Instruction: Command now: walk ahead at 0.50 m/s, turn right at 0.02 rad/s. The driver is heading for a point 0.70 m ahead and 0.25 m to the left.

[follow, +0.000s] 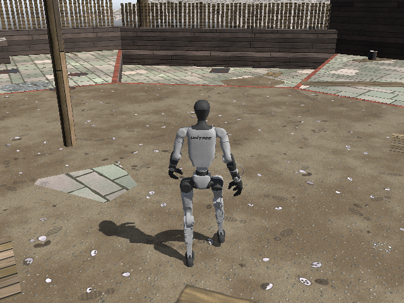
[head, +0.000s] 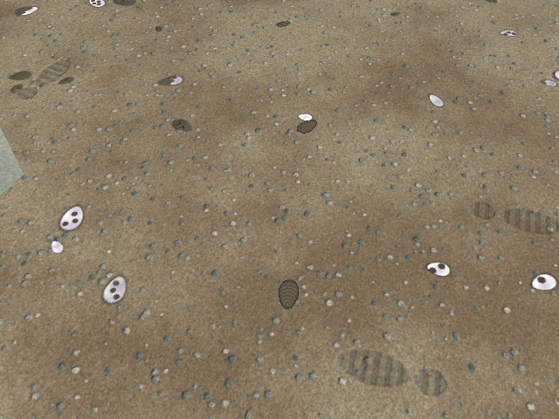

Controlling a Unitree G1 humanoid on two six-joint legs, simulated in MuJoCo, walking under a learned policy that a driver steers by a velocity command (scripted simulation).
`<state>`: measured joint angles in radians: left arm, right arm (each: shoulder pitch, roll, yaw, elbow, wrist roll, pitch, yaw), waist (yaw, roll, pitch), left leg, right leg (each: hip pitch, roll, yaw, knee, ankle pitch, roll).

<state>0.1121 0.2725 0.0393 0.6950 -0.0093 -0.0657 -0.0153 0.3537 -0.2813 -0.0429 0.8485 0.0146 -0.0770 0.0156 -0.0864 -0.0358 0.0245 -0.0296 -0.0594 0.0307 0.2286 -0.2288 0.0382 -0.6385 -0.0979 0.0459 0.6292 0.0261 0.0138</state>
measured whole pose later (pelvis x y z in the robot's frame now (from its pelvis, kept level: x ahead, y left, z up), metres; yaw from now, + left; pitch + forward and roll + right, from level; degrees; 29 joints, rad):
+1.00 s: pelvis +0.54 +0.07 +0.00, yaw +28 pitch +2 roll +0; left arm 0.04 0.29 0.05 0.73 0.01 -0.09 -0.01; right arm 0.33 -0.28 -0.07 0.72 0.02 -0.04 -0.01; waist -0.07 -0.03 0.04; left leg -0.14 -0.11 -0.12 0.35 -0.22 0.08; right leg -0.64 -0.08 0.11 0.66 -0.02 0.07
